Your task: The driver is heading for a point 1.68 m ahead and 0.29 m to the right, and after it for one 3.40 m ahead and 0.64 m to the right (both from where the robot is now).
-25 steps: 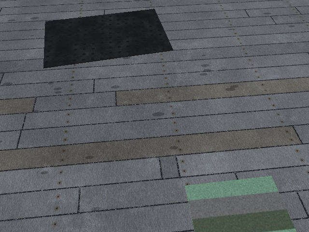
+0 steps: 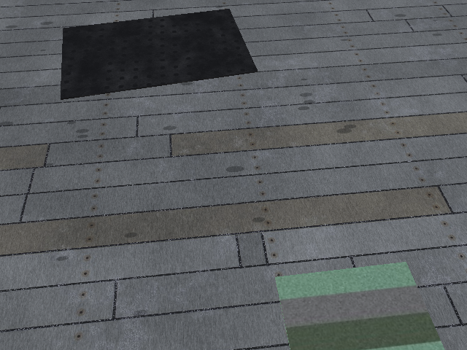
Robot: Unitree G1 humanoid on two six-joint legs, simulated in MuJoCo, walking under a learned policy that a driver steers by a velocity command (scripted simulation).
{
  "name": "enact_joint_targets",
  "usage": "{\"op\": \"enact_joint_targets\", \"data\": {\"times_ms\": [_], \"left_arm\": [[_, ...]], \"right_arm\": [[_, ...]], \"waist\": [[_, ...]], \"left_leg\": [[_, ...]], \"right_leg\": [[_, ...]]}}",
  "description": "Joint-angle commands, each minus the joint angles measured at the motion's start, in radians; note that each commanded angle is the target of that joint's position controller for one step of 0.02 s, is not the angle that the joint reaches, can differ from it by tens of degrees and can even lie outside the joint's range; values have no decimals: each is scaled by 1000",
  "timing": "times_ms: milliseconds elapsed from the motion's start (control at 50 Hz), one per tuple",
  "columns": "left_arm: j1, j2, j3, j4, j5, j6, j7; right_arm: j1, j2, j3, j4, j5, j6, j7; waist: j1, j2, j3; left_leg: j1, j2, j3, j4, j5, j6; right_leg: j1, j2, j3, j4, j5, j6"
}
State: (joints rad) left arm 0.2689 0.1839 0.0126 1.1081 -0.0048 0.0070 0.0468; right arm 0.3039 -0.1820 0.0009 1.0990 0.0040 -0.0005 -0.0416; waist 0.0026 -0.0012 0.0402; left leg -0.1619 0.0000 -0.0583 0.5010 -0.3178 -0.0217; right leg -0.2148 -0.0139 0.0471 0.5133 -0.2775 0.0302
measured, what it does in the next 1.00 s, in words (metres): stands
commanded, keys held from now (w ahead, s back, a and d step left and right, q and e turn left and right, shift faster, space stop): no key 0.74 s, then w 0.26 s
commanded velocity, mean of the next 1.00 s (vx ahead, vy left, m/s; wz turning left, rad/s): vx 0.05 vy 0.00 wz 0.00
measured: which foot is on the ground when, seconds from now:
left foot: down 0.00-1.00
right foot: down 0.00-1.00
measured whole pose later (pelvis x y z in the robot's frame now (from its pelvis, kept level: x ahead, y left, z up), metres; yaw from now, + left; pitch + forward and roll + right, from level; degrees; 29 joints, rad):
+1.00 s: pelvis +0.03 -0.01 -0.01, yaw +0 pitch +1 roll +0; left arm 0.41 0.17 0.02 1.08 -0.03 -0.07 0.03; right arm 0.46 -0.17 -0.02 1.08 0.04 -0.06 -0.03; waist -0.01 0.01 -0.02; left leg -0.20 0.01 -0.06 0.60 -0.41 -0.02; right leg -0.28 0.01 0.03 0.67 -0.44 -0.05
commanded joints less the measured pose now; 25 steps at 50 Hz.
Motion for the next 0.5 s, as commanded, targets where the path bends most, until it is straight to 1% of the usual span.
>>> {"op": "enact_joint_targets", "data": {"times_ms": [20,500], "left_arm": [[69,90,14,-12,0,-3,3],[117,67,9,-16,0,-8,5]], "right_arm": [[80,-85,-14,-7,0,-4,-3],[128,-60,-14,-3,1,-9,-6]], "waist": [[1,1,31],[-1,2,50]], "left_leg": [[-71,-7,22,-88,188,12],[-103,-8,22,-93,118,13]], "right_leg": [[18,9,-24,-73,183,-16],[-14,12,-21,-78,111,-19]]}}
Velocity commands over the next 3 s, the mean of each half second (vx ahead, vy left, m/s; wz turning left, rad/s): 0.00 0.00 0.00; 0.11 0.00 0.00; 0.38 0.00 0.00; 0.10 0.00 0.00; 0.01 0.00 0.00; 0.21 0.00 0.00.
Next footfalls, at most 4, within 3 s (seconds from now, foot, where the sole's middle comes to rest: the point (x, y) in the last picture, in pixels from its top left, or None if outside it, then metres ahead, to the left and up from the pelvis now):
1.44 left None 0.42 0.12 -0.77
1.82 right None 0.43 -0.10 -0.77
2.94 right None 0.51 -0.14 -0.77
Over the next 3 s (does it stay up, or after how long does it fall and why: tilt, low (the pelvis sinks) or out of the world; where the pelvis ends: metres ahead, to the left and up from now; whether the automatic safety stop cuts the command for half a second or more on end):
stays up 0.46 -0.04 -0.01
